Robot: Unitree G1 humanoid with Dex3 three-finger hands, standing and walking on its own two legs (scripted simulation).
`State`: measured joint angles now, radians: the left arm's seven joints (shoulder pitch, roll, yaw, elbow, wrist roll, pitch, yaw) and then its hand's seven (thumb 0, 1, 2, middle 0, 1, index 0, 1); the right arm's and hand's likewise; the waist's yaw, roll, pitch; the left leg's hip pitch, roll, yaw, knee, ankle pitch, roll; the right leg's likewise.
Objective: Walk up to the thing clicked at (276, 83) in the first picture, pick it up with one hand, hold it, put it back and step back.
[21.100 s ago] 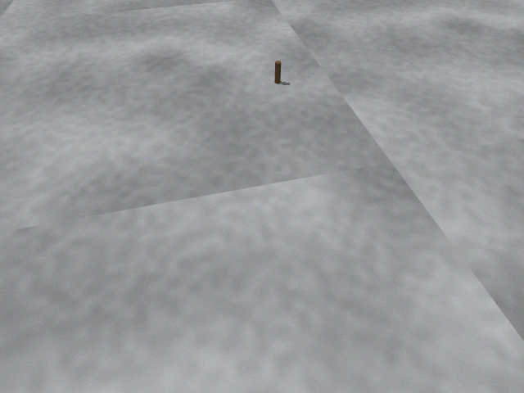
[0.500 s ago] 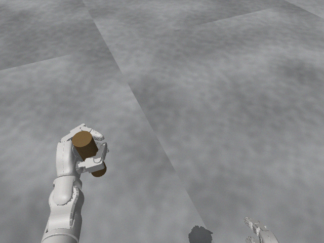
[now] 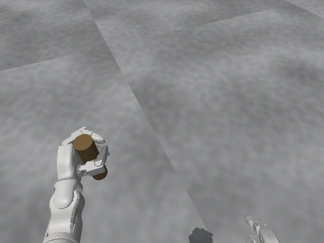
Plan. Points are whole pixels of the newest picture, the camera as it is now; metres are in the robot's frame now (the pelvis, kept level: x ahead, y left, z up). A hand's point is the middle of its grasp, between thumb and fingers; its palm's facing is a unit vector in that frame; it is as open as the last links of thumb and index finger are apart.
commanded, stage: hold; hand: left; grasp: from the side
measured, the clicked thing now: (92, 159) +0.33 +0.18 +0.03
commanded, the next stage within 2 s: crouch in 0.22 s
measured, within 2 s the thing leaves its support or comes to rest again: neither
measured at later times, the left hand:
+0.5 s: hand (96, 157) +0.32 +0.17 +0.05, palm faces +0.13 -0.99 +0.01, open 5.3 cm
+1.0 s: hand (106, 185) +0.34 +0.19 -0.17, palm faces +0.12 -0.99 -0.01, open 5.3 cm
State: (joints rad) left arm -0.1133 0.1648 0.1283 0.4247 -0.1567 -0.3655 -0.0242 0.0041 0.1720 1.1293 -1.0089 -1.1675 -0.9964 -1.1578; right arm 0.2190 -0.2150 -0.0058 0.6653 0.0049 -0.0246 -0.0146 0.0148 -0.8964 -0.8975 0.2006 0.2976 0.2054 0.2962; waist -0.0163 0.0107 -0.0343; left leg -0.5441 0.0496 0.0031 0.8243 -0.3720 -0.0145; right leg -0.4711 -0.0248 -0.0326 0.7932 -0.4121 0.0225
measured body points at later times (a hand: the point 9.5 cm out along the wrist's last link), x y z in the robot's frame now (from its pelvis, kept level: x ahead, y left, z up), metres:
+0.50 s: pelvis +0.00 +0.00 +0.00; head +0.03 +0.01 +0.45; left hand +0.31 +0.22 +0.05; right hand +0.13 -0.24 -0.11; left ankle +0.03 +0.13 -0.70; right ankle +0.00 -0.14 -0.70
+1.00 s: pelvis -0.04 +0.00 -0.16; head +0.09 +0.03 +0.27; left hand +0.33 +0.25 -0.17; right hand +0.09 -0.26 -0.27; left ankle +0.03 +0.13 -0.70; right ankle -0.01 -0.13 -0.70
